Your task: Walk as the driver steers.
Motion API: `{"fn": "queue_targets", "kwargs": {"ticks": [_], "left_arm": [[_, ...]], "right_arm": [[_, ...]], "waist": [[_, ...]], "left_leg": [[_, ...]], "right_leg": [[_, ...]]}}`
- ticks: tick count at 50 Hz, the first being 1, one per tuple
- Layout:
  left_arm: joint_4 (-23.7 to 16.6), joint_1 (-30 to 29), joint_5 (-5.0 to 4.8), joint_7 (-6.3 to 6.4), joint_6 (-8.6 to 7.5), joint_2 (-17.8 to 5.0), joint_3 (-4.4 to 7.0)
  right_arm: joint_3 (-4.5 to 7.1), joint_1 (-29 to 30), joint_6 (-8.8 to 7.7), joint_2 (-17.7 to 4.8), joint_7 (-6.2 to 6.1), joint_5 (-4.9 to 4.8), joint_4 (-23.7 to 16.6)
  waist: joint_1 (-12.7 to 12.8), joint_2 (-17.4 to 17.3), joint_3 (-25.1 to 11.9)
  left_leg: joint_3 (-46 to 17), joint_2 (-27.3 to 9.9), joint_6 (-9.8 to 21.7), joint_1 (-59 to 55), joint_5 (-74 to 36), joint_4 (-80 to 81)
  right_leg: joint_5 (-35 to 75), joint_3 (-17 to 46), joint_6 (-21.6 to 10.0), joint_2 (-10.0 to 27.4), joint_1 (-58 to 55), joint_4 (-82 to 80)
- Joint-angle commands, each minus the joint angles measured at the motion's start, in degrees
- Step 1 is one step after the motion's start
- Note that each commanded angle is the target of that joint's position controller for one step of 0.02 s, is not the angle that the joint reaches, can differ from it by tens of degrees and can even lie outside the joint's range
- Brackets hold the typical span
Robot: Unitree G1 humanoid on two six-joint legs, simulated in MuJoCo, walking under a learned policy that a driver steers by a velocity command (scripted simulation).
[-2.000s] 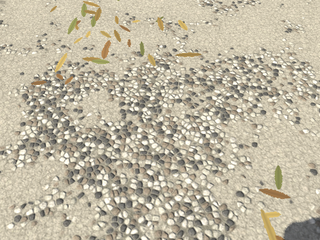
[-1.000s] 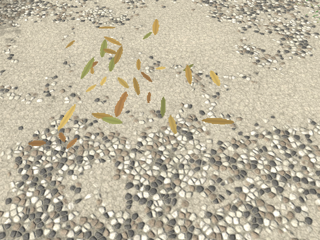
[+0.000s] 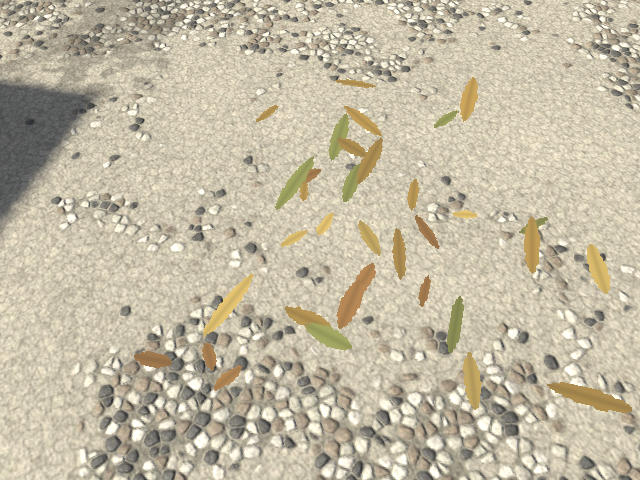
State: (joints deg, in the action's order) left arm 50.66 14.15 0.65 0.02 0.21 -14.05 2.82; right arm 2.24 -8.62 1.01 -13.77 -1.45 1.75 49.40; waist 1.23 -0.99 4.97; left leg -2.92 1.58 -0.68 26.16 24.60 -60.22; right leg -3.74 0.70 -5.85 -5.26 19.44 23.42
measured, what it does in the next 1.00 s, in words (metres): steps on the spot, turning right: left foot, then right foot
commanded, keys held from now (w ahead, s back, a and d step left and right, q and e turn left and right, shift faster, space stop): e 0.60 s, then w+e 0.08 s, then w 0.22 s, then w+q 0.10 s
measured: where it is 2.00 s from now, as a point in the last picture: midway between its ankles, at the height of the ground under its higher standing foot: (452, 417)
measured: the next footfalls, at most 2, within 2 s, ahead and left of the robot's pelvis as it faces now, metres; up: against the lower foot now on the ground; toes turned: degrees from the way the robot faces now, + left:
left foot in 0.26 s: +0.06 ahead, +0.13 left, +0.00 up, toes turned -15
right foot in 0.74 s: -0.03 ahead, -0.06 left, +0.00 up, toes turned -29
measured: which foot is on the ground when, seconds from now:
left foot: up 0.00-0.24, down 0.26-0.74, up 0.76-1.00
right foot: down 0.00-0.28, up 0.30-0.72, down 0.74-1.00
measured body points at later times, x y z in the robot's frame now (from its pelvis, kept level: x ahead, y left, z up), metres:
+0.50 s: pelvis +0.01 +0.05 +0.01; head +0.04 +0.07 +0.46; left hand +0.19 +0.29 -0.13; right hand +0.02 -0.24 -0.09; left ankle +0.02 +0.14 -0.74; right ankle -0.05 -0.07 -0.65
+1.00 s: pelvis +0.05 -0.03 +0.01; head +0.05 -0.06 +0.46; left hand +0.21 +0.18 -0.11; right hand +0.00 -0.31 -0.13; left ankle +0.19 +0.06 -0.66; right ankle -0.07 -0.04 -0.74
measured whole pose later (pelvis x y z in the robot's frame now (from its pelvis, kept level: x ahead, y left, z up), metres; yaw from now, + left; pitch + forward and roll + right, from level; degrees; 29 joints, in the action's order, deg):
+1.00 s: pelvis +0.05 -0.03 +0.01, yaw -29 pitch +0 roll +0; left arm 48.8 21.5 0.8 -0.8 -2.5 -13.8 1.4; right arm 3.3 -14.9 0.2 -17.0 3.1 2.0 47.1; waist 0.0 -3.1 0.6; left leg 1.9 -4.9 0.1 35.1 10.8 -57.9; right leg -15.0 -0.3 -4.9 -4.4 -3.1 11.6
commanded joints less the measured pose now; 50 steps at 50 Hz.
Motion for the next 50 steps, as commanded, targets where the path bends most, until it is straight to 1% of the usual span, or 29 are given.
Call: {"fn": "queue_targets", "kwargs": {"ticks": [1,4,8,10,12,13,14,15,16,17,18,20,21,25,30,33,34,35,36,37,38,39,40,41,42,43,44,46,50], "left_arm": [[-3.6,0.2,0.37,0.11,0.17,-9.1,2.48],[-4.3,0.4,0.45,0.06,1.11,-9.8,3.13],[-5.1,-0.5,0.67,-0.12,1.98,-10.1,3.79],[-5.5,-1.6,0.62,-0.33,2.42,-9.9,3.97],[-6.0,-3.7,0.06,-0.46,2.88,-9.6,4.08],[-6.7,-4.4,-0.50,-0.39,2.82,-8.7,3.85],[-7.0,-0.9,-1.14,-0.18,2.73,-5.2,3.10],[-7.8,-2.5,-0.75,0.22,2.22,-5.6,3.38],[-7.0,-3.0,1.29,0.27,2.01,-10.2,4.27],[-6.0,-1.0,1.31,-0.20,2.04,-9.5,4.44],[-5.1,1.3,1.37,-0.48,2.40,-8.7,4.28],[-4.5,2.5,1.31,-1.23,3.25,-8.4,4.08],[-5.1,0.8,1.08,-1.52,3.54,-8.3,3.86],[-8.0,-5.2,0.49,-2.46,4.14,-7.0,2.82],[-10.3,-7.2,-0.28,-3.00,4.43,-6.1,1.92],[-12.0,-8.6,-0.27,-3.45,4.26,-6.8,1.75],[-12.5,-9.0,-0.20,-3.72,4.11,-7.0,1.75],[-12.2,-7.7,0.06,-3.81,3.77,-6.5,1.61],[-10.4,-3.0,0.49,-3.55,3.15,-6.0,1.55],[-7.2,4.6,0.92,-2.91,2.12,-7.6,2.10],[-7.1,10.5,1.40,-2.18,1.03,-14.2,3.38],[-7.6,10.4,0.90,-1.56,0.41,-16.2,3.63],[-6.8,8.4,0.67,-1.08,0.32,-12.5,2.53],[-7.1,5.2,0.44,-0.84,-0.19,-9.8,1.49],[-7.5,2.9,0.33,-0.56,-0.83,-9.1,1.18],[-7.5,2.3,0.30,-0.29,-1.58,-8.5,0.91],[-7.1,2.7,0.21,-0.40,-2.31,-8.1,0.70],[-5.7,5.2,-0.21,-0.72,-3.30,-8.6,0.79],[-3.1,10.0,0.45,-0.50,-3.81,-7.7,0.40]], "right_arm": [[0.94,-6.3,1.09,-4.2,-0.54,-0.27,-1.1],[1.02,-3.3,1.33,-4.9,-0.86,-0.68,-2.5],[0.76,-3.0,0.58,-4.8,-1.25,-1.42,-3.4],[0.65,-5.3,0.00,-4.7,-1.55,-1.92,-3.3],[0.70,-10.4,-0.74,-4.9,-1.95,-2.10,-2.6],[1.14,-12.6,-1.17,-6.6,-2.40,-1.66,-2.3],[2.21,-11.2,-1.30,-11.6,-2.96,-1.01,-3.5],[3.00,-2.9,-1.22,-15.9,-2.81,0.04,-6.4],[2.21,-1.7,-1.21,-11.9,-2.42,0.50,-6.7],[1.20,0.5,-1.48,-8.5,-2.16,0.06,-7.3],[0.83,2.0,-1.64,-7.3,-1.90,-0.16,-7.9],[0.74,1.2,-1.73,-7.3,-1.86,-0.36,-8.9],[0.79,-0.9,-1.64,-7.4,-1.68,-0.28,-8.6],[1.86,-8.4,-1.37,-9.7,-1.47,-0.36,-7.0],[2.70,-7.0,-1.23,-11.4,-0.27,-0.01,-7.4],[3.49,-7.3,-1.30,-13.0,0.67,0.58,-7.3],[3.74,-7.0,-1.32,-13.4,0.88,0.65,-7.3],[3.81,-6.4,-1.24,-13.5,1.03,0.39,-7.3],[3.63,-5.1,-1.04,-12.7,1.12,-0.15,-7.3],[2.78,-5.3,-0.92,-9.6,1.30,-0.13,-7.2],[0.60,-2.7,-0.95,-2.3,2.08,0.16,-10.8],[1.44,1.7,-0.94,-6.7,2.06,1.62,-12.3],[2.19,2.5,-1.27,-9.0,2.79,0.66,-12.1],[2.25,0.2,-2.04,-9.2,3.75,-0.49,-10.5],[2.40,-1.9,-2.58,-9.4,4.20,-0.33,-8.9],[2.45,-4.0,-2.61,-9.5,4.36,0.49,-7.1],[2.42,-5.3,-2.43,-9.2,4.44,0.84,-6.1],[2.16,-5.2,-1.96,-8.0,4.45,0.60,-5.8],[1.68,0.7,-1.47,-6.7,4.62,-0.05,-7.1]], "waist": [[-1.6,7.0,-7.9],[-0.3,8.4,-7.8],[0.3,8.8,-7.8],[-0.4,9.5,-7.8],[-3.0,9.7,-7.4],[-4.0,7.9,-6.6],[-1.3,-3.2,-7.5],[-0.8,-13.7,-2.4],[0.3,-4.5,-2.3],[2.4,-2.6,-3.3],[3.5,-2.7,-4.0],[2.5,-6.1,-5.2],[1.2,-6.2,-5.1],[-3.4,-7.3,-5.6],[-3.8,-9.2,-6.3],[-4.6,-10.4,-7.0],[-4.4,-10.3,-6.2],[-3.1,-9.0,-5.3],[-0.2,-6.3,-5.2],[2.6,1.3,-7.2],[5.0,19.1,-8.2],[6.2,13.9,-0.9],[4.3,8.5,2.7],[1.6,7.9,3.9],[0.1,8.1,3.2],[-0.5,8.2,1.8],[-1.0,7.4,-0.2],[-1.1,6.0,-1.8],[1.2,5.7,1.0]], "left_leg": [[1.0,0.3,-1.3,-1.7,-0.7,4.6],[0.5,0.3,-1.5,-1.3,-1.3,9.1],[0.3,1.6,-0.6,-4.6,-0.7,15.7],[0.4,2.8,0.7,-8.8,0.0,21.9],[0.7,3.7,2.7,-16.4,-3.8,34.4],[-1.4,1.2,3.9,-21.3,-5.0,43.2],[-14.9,-11.6,6.6,-24.0,4.0,50.6],[-28.4,-23.3,12.3,-16.4,2.5,54.7],[-22.5,-23.0,14.1,-11.4,-8.1,51.4],[-16.3,-19.0,12.8,-9.7,-16.8,48.7],[-10.4,-15.7,11.2,-11.0,-22.9,46.9],[-4.4,-13.1,10.9,-15.6,-32.2,44.2],[-3.2,-13.1,11.2,-18.1,-35.5,43.2],[-2.6,-15.8,12.6,-28.8,-42.9,40.6],[1.5,-17.4,12.3,-25.3,-43.2,38.5],[1.0,-18.7,11.5,-21.8,-19.7,41.6],[0.5,-19.1,11.0,-20.1,-11.4,42.5],[1.0,-18.7,10.1,-16.7,-6.4,41.6],[3.2,-17.2,8.6,-11.1,-3.1,37.7],[7.4,-13.7,6.3,-2.7,2.1,27.7],[14.7,-5.7,1.8,13.5,13.7,7.2],[6.8,-2.9,1.8,21.5,10.7,2.0],[3.4,-6.3,2.2,20.4,3.6,0.9],[3.0,-7.0,2.2,18.1,-2.6,2.2],[3.2,-7.3,1.9,16.2,-6.6,3.5],[4.1,-7.2,1.4,14.3,-9.7,2.8],[4.6,-6.8,1.1,13.1,-11.4,1.7],[5.4,-6.6,0.7,14.2,-13.1,0.5],[4.8,-6.2,0.6,20.1,-15.8,2.4]], "right_leg": [[-6.7,17.9,-7.8,12.9,-2.8,-10.4],[-17.0,21.8,-6.8,12.9,-3.1,-11.9],[-17.9,25.1,-5.5,12.5,-3.0,-11.6],[-16.9,26.7,-4.4,12.1,-2.0,-11.6],[-18.1,27.2,-1.6,10.2,0.9,-10.6],[-21.7,24.9,1.6,7.1,4.6,-8.4],[-26.7,17.8,4.6,1.6,8.7,4.2],[-27.0,4.6,5.9,-6.3,17.3,18.8],[-24.9,6.0,6.3,-0.4,13.3,29.6],[-21.8,5.7,6.1,-0.6,10.2,34.7],[-19.4,5.0,6.5,-0.4,10.1,39.3],[-18.4,2.8,7.6,0.4,12.6,45.1],[-18.4,2.1,8.3,1.0,14.1,44.4],[-20.1,0.8,10.0,2.9,17.1,35.7],[-22.2,-3.1,8.2,4.0,7.1,23.8],[-23.2,-5.8,5.6,3.9,1.4,17.1],[-23.0,-6.3,4.6,3.8,-0.6,14.0],[-21.2,-6.5,3.4,3.2,-5.1,8.6],[-17.4,-7.0,2.1,1.8,-13.3,1.4],[-19.5,-1.1,0.6,3.9,-24.6,-3.6],[-36.0,26.6,-4.4,23.0,-32.2,-12.2],[-33.9,37.4,-10.0,28.7,-23.8,-16.7],[-32.1,30.8,-10.2,26.0,-20.8,-16.3],[-27.2,24.9,-8.1,21.9,-19.0,-16.8],[-20.0,19.8,-6.2,18.5,-19.7,-17.3],[-11.1,15.8,-5.3,16.4,-20.4,-17.0],[-2.3,13.0,-5.0,15.4,-21.3,-16.0],[7.9,9.2,-4.9,15.0,-23.2,-14.5],[10.0,5.2,-4.5,15.6,-24.4,-16.4]]}}
Keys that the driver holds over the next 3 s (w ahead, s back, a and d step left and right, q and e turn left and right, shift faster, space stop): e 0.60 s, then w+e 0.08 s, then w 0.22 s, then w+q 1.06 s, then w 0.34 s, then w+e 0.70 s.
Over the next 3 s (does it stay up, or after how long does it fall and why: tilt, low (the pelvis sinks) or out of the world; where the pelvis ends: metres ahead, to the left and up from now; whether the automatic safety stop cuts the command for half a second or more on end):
stays up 1.11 -0.19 0.00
